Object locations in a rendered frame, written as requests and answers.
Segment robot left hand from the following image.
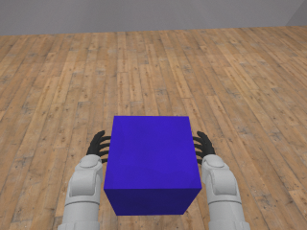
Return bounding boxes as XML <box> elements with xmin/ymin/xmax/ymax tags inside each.
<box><xmin>86</xmin><ymin>130</ymin><xmax>111</xmax><ymax>164</ymax></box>

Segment left robot forearm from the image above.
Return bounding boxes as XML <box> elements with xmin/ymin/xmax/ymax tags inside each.
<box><xmin>58</xmin><ymin>154</ymin><xmax>104</xmax><ymax>230</ymax></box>

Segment carton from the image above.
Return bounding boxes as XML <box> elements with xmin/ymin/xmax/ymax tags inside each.
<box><xmin>104</xmin><ymin>115</ymin><xmax>202</xmax><ymax>216</ymax></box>

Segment robot right hand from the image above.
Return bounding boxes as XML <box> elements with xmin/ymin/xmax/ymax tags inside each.
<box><xmin>193</xmin><ymin>131</ymin><xmax>216</xmax><ymax>165</ymax></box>

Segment right robot forearm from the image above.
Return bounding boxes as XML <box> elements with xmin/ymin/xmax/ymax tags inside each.
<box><xmin>201</xmin><ymin>154</ymin><xmax>250</xmax><ymax>230</ymax></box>

